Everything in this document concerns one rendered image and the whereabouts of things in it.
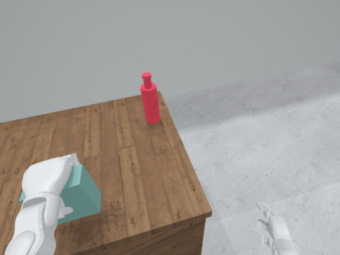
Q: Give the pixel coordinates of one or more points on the left robot forearm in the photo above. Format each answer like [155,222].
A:
[35,225]

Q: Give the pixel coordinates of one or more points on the right robot forearm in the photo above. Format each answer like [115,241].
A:
[284,247]

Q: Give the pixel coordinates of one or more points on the right robot hand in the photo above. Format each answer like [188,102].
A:
[276,228]

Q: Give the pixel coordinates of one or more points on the sponge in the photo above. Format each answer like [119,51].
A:
[80,193]

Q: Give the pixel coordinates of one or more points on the left robot hand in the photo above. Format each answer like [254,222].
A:
[50,176]

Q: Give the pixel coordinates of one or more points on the table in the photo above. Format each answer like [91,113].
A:
[152,202]

